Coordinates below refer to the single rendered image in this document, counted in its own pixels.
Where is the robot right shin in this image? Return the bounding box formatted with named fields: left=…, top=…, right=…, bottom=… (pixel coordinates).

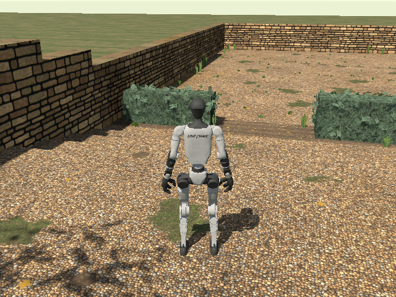
left=209, top=205, right=218, bottom=247

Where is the robot right hand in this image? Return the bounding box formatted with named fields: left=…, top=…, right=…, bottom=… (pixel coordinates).
left=219, top=177, right=233, bottom=192

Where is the robot left forearm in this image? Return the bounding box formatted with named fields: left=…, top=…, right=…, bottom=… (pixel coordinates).
left=163, top=151, right=176, bottom=179

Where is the robot right thigh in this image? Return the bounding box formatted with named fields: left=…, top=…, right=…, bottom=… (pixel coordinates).
left=207, top=173, right=219, bottom=217

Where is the robot right forearm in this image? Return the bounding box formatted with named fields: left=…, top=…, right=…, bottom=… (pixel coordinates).
left=220, top=150, right=232, bottom=178

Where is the robot left hand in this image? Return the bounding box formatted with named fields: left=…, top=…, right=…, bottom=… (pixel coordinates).
left=161, top=177, right=176, bottom=194

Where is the robot left upper arm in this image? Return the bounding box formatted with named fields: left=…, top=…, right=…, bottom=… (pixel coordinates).
left=170, top=125, right=185, bottom=160

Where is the robot right upper arm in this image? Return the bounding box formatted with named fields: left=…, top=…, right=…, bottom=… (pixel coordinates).
left=211, top=125, right=226, bottom=160

